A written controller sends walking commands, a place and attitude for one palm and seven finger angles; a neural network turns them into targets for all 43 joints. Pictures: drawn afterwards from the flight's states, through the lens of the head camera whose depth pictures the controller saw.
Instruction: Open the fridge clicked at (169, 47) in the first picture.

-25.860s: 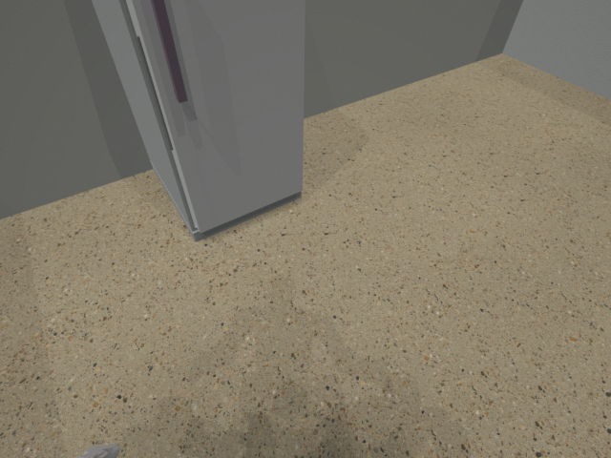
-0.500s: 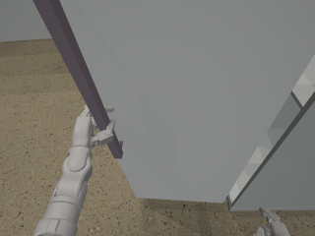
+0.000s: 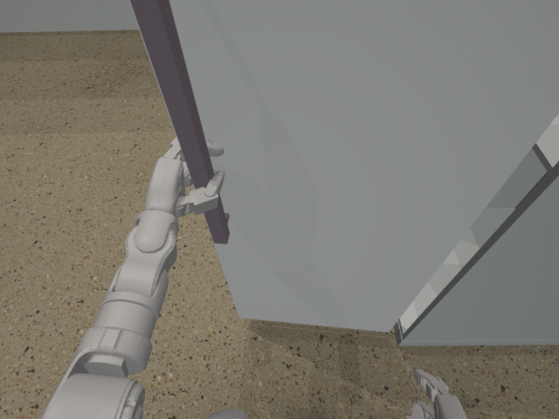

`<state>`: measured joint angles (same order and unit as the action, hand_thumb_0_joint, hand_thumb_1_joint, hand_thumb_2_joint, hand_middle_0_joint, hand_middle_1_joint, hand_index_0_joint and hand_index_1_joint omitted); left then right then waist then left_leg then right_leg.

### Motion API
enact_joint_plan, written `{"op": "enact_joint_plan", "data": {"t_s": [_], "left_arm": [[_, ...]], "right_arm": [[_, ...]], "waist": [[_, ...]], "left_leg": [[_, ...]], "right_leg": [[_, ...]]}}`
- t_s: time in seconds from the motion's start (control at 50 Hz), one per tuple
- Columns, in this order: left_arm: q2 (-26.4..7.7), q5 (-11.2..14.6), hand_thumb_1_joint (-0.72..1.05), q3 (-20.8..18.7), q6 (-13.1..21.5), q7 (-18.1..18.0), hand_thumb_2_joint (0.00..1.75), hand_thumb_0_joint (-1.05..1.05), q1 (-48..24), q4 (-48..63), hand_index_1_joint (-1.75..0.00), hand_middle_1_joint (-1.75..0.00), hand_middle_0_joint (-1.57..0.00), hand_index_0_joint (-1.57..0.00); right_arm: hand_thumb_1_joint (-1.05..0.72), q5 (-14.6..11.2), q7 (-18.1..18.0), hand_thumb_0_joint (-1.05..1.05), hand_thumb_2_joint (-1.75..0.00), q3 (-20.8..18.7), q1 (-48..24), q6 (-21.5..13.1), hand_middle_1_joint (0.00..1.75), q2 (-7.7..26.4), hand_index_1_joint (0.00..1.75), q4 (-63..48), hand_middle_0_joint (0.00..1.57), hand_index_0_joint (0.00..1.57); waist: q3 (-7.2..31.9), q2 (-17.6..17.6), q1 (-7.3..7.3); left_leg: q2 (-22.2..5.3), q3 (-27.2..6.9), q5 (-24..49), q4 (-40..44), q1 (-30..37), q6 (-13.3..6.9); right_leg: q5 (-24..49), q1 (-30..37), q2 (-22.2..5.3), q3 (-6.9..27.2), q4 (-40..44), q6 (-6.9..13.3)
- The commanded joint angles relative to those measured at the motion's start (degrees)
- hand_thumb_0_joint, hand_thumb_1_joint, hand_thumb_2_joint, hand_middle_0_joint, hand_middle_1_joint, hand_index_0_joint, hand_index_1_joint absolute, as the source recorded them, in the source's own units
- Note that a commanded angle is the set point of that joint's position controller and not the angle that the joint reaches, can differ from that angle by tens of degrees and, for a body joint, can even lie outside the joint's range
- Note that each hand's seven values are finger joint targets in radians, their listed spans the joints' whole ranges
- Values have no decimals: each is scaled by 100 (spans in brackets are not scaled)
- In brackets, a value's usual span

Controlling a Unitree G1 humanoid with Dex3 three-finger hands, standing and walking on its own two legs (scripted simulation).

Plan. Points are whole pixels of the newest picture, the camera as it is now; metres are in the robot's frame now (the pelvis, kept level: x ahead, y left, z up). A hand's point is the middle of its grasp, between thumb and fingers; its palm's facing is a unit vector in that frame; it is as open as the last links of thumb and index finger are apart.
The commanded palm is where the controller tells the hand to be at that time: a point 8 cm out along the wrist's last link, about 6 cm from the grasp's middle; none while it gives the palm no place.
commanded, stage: loosen the grip on the handle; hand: left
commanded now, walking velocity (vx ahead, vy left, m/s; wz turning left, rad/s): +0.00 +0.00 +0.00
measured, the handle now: (196, 129) +0.45 +0.13 +0.17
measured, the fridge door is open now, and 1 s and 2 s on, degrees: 84 81 81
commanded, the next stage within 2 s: slip the hand off the handle in 0.56 s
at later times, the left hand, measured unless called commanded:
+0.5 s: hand (203, 189) +0.41 +0.14 +0.09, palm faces +0.01 -0.97 -0.23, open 13.8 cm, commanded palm +0.38 +0.19 +0.09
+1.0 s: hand (170, 182) +0.43 +0.19 +0.08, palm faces +0.03 -0.98 -0.20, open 14.4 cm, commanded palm +0.40 +0.24 +0.09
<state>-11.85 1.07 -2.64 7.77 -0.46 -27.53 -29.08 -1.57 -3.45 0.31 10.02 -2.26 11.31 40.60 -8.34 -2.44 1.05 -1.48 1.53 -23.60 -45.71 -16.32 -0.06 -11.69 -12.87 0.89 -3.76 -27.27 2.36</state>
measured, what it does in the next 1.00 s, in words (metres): stands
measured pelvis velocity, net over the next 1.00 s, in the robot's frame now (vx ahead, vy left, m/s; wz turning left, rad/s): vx -0.01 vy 0.02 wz -0.04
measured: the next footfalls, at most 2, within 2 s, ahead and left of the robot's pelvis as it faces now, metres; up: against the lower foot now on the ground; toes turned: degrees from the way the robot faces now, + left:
none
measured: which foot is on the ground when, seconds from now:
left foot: down 0.00-1.00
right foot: down 0.00-1.00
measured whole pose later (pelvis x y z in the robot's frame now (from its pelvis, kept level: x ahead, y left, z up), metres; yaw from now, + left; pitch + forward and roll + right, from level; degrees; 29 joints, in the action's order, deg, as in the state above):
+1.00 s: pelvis -0.01 +0.02 -0.02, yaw -2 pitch +8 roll +0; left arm -21.5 1.2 -12.9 16.7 5.2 -35.5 -50.1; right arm -2.2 -2.0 0.4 18.4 -3.2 15.1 35.9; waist 3.3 0.3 3.7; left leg 0.1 2.6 -20.4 -40.1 -27.3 -1.4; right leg -14.5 -31.6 0.1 -0.7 -38.5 0.5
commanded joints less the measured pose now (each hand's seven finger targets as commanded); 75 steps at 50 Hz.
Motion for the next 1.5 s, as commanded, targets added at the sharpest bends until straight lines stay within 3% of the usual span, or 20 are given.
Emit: {"op": "enact_joint_plan", "data": {"t_s": [0.0, 0.02, 0.04, 0.06, 0.08, 0.1, 0.12, 0.14, 0.18, 0.2, 0.24, 0.34, 0.36, 0.6, 0.66, 0.72, 1.06, 1.14, 1.26, 1.48], "left_arm": [[-982, -300, 66, -899, 201, 123, 78, 0, -3209, -448, -140, -140, -45, -45], [-825, -122, 54, -738, 355, 248, 73, 0, -2704, -342, -140, -140, -45, -45], [-882, 55, 42, -837, 517, 198, 67, 0, -2556, -45, -140, -140, -45, -45], [-732, 61, 30, -711, 589, 95, 61, 0, -2581, 70, -140, -140, -45, -45], [-718, 46, 17, -805, 606, -16, 55, 0, -2374, -41, -140, -140, -45, -45], [-970, -3, 5, -880, 593, -46, 49, 0, -2292, 155, -140, -140, -45, -45], [-1181, -178, -7, -814, 605, -70, 43, 0, -2591, 187, -140, -140, -45, -45], [-678, -272, -19, -319, 610, -68, 37, 0, -2704, 56, -140, -140, -45, -45], [-711, -252, -43, -433, 715, -181, 26, 0, -2414, -130, -138, -138, -44, -44], [-817, -247, -55, -454, 749, -189, 20, 0, -2426, -55, -137, -137, -42, -42], [-766, -245, -55, -330, 759, -184, 20, 0, -2676, -33, -133, -133, -40, -40], [-753, -177, -55, -213, 785, -239, 20, 0, -2852, -117, -125, -125, -33, -33], [-1914, -174, -55, -1044, 820, -311, 20, 0, -3364, -200, -123, -123, -32, -32], [-1557, 105, -55, -873, 1233, 48, 20, 0, -3372, -561, -115, -115, -25, -25], [-2053, 22, -55, -1245, 1208, 20, 20, 0, -3404, -1056, -115, -115, -25, -25], [-2396, -24, -55, -1538, 1237, 94, 20, 0, -3152, -896, -115, -115, -25, -25], [-2105, 242, -55, -1133, 1323, 905, 20, 0, -3395, -879, -115, -115, -25, -25], [-2451, 236, -55, -1378, 1320, 1001, 20, 0, -3468, -1037, -115, -115, -25, -25], [-2259, 384, -55, -1405, 1311, 1186, 20, 0, -2575, -604, -115, -115, -25, -25], [-1971, 598, -55, -1432, 883, 977, 20, 0, -444, 1966, -115, -115, -25, -25]], "right_arm": [[-90, 21, 179, 0, -90, -311, 449, -910, 30, 858, 30, -436, 20, 20], [-90, -42, 311, 0, -90, -363, 395, -946, 30, 949, 30, -489, 20, 20], [-90, 10, 324, 0, -90, -269, 221, -882, 30, 991, 30, -716, 20, 20], [-90, 13, 286, 0, -90, -284, 61, -916, 30, 936, 30, -884, 20, 20], [-90, 59, 289, 0, -90, -347, 423, -911, 30, 968, 30, -879, 20, 20], [-90, 78, 353, 0, -90, -329, 569, -899, 30, 995, 30, -875, 20, 20], [-90, 64, 434, 0, -90, -311, 595, -854, 30, 1004, 30, -888, 20, 20], [-90, 14, 431, 0, -90, -297, 433, -819, 30, 1013, 30, -1021, 20, 20], [-90, -5, 362, 0, -90, -359, 472, -818, 30, 1095, 30, -1172, 20, 20], [-90, -12, 348, 0, -90, -348, 482, -799, 30, 1117, 30, -1205, 20, 20], [-90, -54, 322, 0, -90, -307, 506, -760, 30, 1078, 30, -1199, 20, 20], [-90, -82, 230, 0, -90, -271, 564, -766, 30, 1104, 30, -1168, 20, 20], [-90, -72, 145, 0, -90, -263, 615, -736, 30, 1212, 30, -1058, 20, 20], [-90, -35, 128, 0, -90, -273, 870, -721, 30, 1153, 30, -872, 20, 20], [-90, -9, 113, 0, -90, -264, 1034, -604, 30, 1216, 30, -799, 20, 20], [-90, -24, 111, 0, -90, -272, 969, -482, 30, 1198, 30, -916, 20, 20], [-90, -92, 54, 0, -90, -283, 1119, -273, 30, 1249, 30, -989, 20, 20], [-90, -83, 33, 0, -90, -274, 1197, -208, 30, 1288, 30, -925, 20, 20], [-90, -70, 98, 0, -90, -316, 1226, -146, 30, 1266, 30, -1099, 20, 20], [-90, -79, 153, 0, -90, -324, 765, -258, 30, 1129, 30, -1461, 20, 20]], "waist": [[3443, 1031, 374], [3133, -453, 17], [2507, -892, 9], [2040, -649, -9], [2500, -147, 81], [3022, -655, -48], [2924, -743, 8], [2316, 5, 153], [2266, 1019, 133], [2522, 880, 95], [2551, 323, 134], [2451, 413, 201], [2439, 637, 193], [2735, 341, 236], [2586, 799, 272], [2853, 236, 75], [3074, -18, 313], [2964, 38, 309], [3415, -120, 100], [3049, -219, -117]], "left_leg": [[235, -146, 2569, 1717, -96, -132], [101, -303, 1482, 1876, 860, 95], [-14, -443, 577, 2013, 1030, 141], [57, -232, 1495, 1801, 464, 29], [69, -47, 3629, 1323, 234, -41], [71, -72, 3997, 1166, 488, 9], [19, -356, 2834, 1407, 651, 138], [-36, -354, 1525, 1570, 295, 21], [35, -114, 1588, 1454, -363, -144], [77, -55, 1560, 1411, -403, -134], [116, -34, 1178, 1463, -308, -110], [152, -33, 421, 1542, -546, -153], [158, -29, 187, 1525, -766, -186], [220, 25, 644, 1382, -764, -194], [232, 9, 675, 1301, -1117, -209], [268, 52, 940, 1286, -1019, -198], [149, -186, 1646, 1032, -419, -140], [132, -246, 1747, 995, -531, -132], [71, -303, 2741, 891, -148, -52], [-34, -322, 3416, 1031, 99, 46]], "right_leg": [[2542, 108, -222, -85, -846, 37], [573, -973, -265, -117, -663, 2], [-126, -1330, -165, -29, -465, -14], [547, -909, -213, 102, -542, 40], [2120, -326, -237, 144, -908, 21], [2143, -517, -250, 169, -989, -43], [864, -1059, -223, 66, -806, -70], [258, -1259, -131, 114, -639, -53], [618, -772, -108, 189, -658, -41], [643, -657, -125, 237, -688, -52], [228, -769, -124, 284, -614, -46], [-545, -836, -111, 359, -396, -66], [-791, -723, -150, 471, -297, -120], [-289, -590, -114, 491, -399, -127], [-165, -557, -143, 521, -433, -193], [190, -317, -160, 536, -561, -128], [659, -962, -39, 324, -810, -62], [717, -1021, -39, 294, -871, -58], [1176, -897, -6, 246, -1002, -42], [1374, -603, 14, 133, -948, -90]]}}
